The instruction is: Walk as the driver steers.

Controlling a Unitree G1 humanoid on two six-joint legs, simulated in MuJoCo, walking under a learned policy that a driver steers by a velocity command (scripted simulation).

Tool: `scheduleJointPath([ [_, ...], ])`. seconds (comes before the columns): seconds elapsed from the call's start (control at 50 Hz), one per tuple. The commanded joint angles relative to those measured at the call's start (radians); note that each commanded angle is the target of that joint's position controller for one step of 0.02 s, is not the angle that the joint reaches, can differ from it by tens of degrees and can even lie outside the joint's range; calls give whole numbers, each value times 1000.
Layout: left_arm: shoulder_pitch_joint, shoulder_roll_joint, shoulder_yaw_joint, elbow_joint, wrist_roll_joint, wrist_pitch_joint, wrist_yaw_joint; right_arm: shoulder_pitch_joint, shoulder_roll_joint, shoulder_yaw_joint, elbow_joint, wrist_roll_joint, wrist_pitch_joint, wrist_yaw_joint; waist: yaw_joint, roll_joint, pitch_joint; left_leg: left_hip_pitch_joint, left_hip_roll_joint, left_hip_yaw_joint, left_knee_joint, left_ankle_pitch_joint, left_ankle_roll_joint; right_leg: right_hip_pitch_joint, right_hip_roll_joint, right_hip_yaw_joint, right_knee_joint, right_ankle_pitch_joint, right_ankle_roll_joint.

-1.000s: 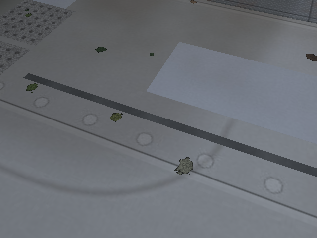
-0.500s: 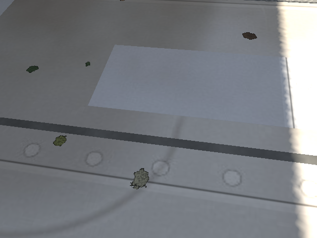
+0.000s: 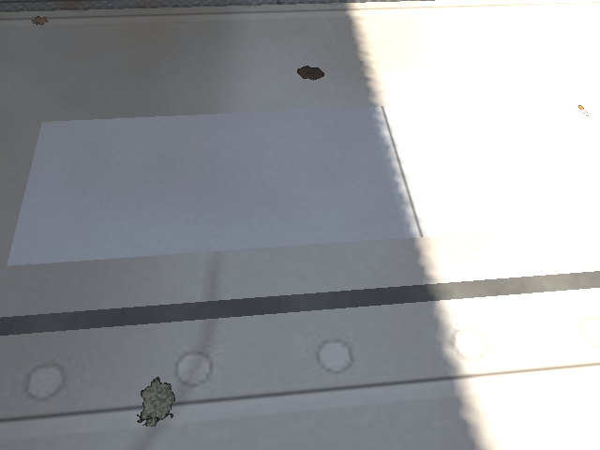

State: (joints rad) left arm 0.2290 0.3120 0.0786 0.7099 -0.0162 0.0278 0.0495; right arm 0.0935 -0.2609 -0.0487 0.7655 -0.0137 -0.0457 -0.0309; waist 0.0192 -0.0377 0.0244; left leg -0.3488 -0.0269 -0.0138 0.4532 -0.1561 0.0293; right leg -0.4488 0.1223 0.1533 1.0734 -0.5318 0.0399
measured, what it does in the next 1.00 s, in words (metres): steps on the spot: right foot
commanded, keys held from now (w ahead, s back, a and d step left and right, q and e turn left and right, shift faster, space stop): e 0.38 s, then q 0.28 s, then w+q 0.34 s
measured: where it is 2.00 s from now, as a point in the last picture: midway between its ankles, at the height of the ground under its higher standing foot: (275, 389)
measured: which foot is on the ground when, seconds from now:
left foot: down 0.00-0.34, up 0.36-1.00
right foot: up 0.00-0.32, down 0.34-1.00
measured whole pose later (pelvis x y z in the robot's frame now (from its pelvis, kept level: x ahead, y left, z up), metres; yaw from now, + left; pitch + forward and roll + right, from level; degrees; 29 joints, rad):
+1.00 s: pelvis +0.07 -0.02 +0.00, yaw -2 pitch +2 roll -2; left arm 0.30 0.34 0.10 0.76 -0.03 -0.05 -0.01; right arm 0.12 -0.29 -0.05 0.69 0.03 -0.01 0.04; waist 0.06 -0.01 0.02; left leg -0.35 0.06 0.07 0.59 -0.32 0.06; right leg -0.11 -0.07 -0.21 0.40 -0.32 0.01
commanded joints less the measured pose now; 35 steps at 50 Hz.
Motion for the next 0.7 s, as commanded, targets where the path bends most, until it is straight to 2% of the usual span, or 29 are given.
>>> scheduleJointPath([
  [0.02, 89, 94, 32, -41, -1, 19, -3, -31, -112, -21, -81, -1, 8, -9, 12, 129, -97, 168, 272, -203, -141, 272, 191, -133, -99, -41, 190, 93, 53],
  [0.04, 76, 70, 25, -55, -7, 20, -7, -22, -118, -22, -78, -5, 12, -12, 4, 148, -85, 153, 248, -154, -160, 253, 193, -124, -104, -72, 154, 124, 56],
  [0.08, 23, 45, 13, -94, -8, 16, -10, 17, -129, -27, -69, -6, 19, -19, -27, 173, -87, 201, 262, -123, -175, 269, 217, -151, -123, -97, 73, 143, 60],
  [0.12, -9, 40, 8, -125, -2, 12, -14, 42, -150, -34, -65, -4, 25, -24, -42, 172, -109, 249, 300, -113, -172, 305, 237, -152, -151, -101, -3, 144, 61],
  [0.18, -27, 33, 0, -152, 2, 9, -28, 25, -181, -46, -73, 3, 31, -17, -45, 179, -125, 230, 320, -60, -172, 286, 233, -68, -178, -133, -132, 158, 42],
  [0.28, -23, 53, 10, -184, 0, 20, -53, 24, -209, -59, -72, 27, 34, 0, -36, 204, -116, 215, 348, -19, -126, 226, 193, 55, -164, -190, -352, 185, -21],
  [0.32, 37, 52, 20, -167, 0, 20, -61, 16, -200, -59, -67, 45, 39, 0, 3, 187, -124, 179, 323, 29, -32, 170, 127, 182, -124, -228, -555, 310, -72],
  [0.34, 80, 82, 35, -153, 2, 18, -53, 69, -164, -51, -46, 39, 41, 3, 9, 128, -123, 96, 279, 83, 72, 79, 58, 296, -113, -193, -643, 405, -105],
  [0.36, 113, 189, 65, -165, 4, 15, -36, 79, -95, -32, -65, 1, 43, 12, -5, -136, -113, -151, 166, 189, 369, -236, -47, 449, -332, 118, -716, 677, -186],
  [0.38, 89, 269, 71, -201, 33, -3, -37, 7, -91, -28, -132, -15, 37, 7, -2, -287, -102, -369, 41, 94, 604, -510, -87, 412, -525, 384, -727, 836, -380],
  [0.4, 92, 197, 53, -197, 48, -26, -46, -34, -141, -43, -129, 2, 36, 3, 43, -165, -140, -366, 63, -11, 731, -484, -76, 380, -508, 323, -751, 769, -397],
  [0.42, 37, 149, 32, -193, 46, -42, -49, -11, -155, -50, -112, 23, 42, 3, 5, -128, -118, -351, 82, -31, 750, -396, -61, 348, -448, 218, -742, 722, -337],
  [0.44, -27, 106, 20, -194, 29, -47, -49, 33, -148, -53, -74, 22, 49, -2, -26, -77, -119, -328, 99, -37, 725, -316, -63, 340, -386, 138, -731, 676, -276],
  [0.46, -67, 60, 1, -191, 16, -51, -48, 63, -144, -52, -52, 12, 57, -4, -42, -84, -124, -289, 103, -30, 716, -244, -75, 324, -357, 79, -726, 721, -250],
  [0.48, -79, 26, -17, -182, 21, -56, -45, 92, -128, -48, -34, 9, 60, 1, -57, -92, -140, -209, 104, -26, 716, -185, -86, 288, -333, 27, -726, 771, -241],
  [0.52, -72, -13, -32, -152, 40, -64, -42, 127, -98, -39, -10, 20, 63, 12, -62, -84, -139, -128, 105, -26, 622, -125, -102, 276, -307, -43, -738, 764, -233],
  [0.54, -68, -10, -32, -142, 46, -66, -39, 109, -89, -33, -13, 24, 63, 15, -49, -85, -119, -114, 108, -29, 544, -116, -105, 283, -306, -53, -746, 731, -230],
  [0.58, -67, 21, -24, -125, 51, -63, -31, 58, -87, -25, -35, 24, 66, 17, -21, -92, -86, -81, 106, -32, 416, -142, -107, 293, -322, -45, -756, 667, -235],
  [0.62, -56, 71, -7, -111, 46, -52, -24, 39, -117, -30, -57, 27, 69, 17, 1, -99, -59, -90, 94, -18, 379, -210, -107, 312, -362, -8, -759, 622, -262],
  [0.66, -42, 98, 5, -99, 36, -41, -21, 38, -131, -34, -72, 33, 73, 14, 17, -88, -32, -138, 92, -16, 396, -280, -105, 336, -405, 34, -757, 597, -294],
  [0.7, 2, 115, 18, -82, 25, -37, -17, 24, -120, -31, -88, 37, 74, 14, 48, -59, -24, -224, 102, -14, 431, -302, -92, 387, -447, 98, -823, 308, -320],
])
Velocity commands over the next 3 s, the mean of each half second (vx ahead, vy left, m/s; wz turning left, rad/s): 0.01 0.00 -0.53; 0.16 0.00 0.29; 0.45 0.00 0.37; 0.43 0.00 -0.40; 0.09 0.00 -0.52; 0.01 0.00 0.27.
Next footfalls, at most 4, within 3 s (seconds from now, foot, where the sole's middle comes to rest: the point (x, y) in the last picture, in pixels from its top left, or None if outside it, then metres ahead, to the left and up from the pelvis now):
0.34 right None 0.03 -0.15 -0.78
1.02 left None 0.13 0.09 -0.78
1.50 right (327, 425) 0.51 -0.05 -0.78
1.94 left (231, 325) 0.74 0.19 -0.78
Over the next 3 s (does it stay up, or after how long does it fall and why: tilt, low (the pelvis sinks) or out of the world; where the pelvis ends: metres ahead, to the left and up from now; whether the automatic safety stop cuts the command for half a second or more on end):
stays up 0.64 0.08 0.00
